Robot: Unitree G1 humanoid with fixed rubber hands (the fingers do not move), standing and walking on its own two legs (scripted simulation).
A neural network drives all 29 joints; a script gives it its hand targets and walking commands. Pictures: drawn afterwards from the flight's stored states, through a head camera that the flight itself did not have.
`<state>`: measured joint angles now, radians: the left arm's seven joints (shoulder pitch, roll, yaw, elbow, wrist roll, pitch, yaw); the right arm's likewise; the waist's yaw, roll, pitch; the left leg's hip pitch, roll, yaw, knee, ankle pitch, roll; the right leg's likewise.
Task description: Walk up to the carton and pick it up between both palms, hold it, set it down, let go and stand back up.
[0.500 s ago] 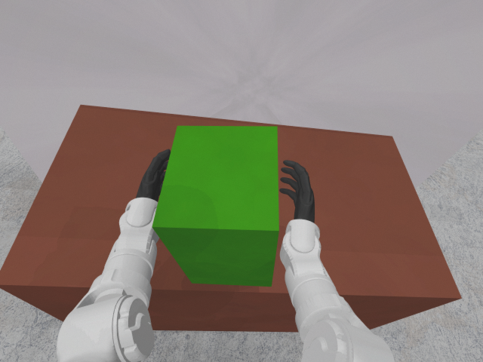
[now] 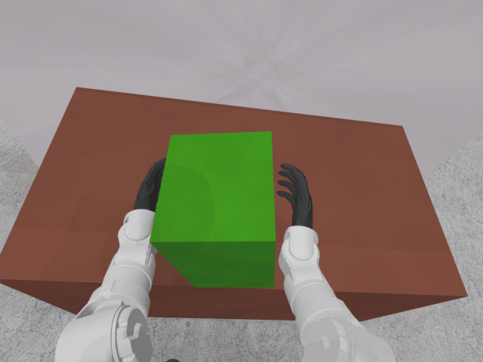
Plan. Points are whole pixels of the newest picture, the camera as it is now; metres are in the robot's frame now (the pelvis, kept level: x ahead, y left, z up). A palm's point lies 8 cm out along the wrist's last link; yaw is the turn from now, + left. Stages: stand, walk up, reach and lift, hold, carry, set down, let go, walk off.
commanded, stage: set down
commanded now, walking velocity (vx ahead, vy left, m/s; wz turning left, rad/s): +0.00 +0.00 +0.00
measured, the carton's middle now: (228, 219) +0.38 +0.01 -0.06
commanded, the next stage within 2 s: none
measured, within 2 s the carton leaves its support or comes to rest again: neither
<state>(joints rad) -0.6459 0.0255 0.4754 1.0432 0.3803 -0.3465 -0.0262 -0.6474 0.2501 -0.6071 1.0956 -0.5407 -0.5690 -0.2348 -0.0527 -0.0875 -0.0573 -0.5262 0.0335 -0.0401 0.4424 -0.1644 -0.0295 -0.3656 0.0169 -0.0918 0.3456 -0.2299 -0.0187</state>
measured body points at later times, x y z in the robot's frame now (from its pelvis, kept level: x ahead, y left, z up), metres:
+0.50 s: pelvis +0.00 +0.01 +0.00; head +0.10 +0.06 +0.43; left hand +0.40 +0.16 -0.03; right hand +0.37 -0.11 +0.00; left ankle +0.02 +0.13 -0.74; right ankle -0.05 -0.11 -0.74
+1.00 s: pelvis +0.00 +0.01 +0.00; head +0.10 +0.06 +0.43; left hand +0.40 +0.16 -0.03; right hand +0.37 -0.11 +0.00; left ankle +0.02 +0.13 -0.74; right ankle -0.05 -0.11 -0.74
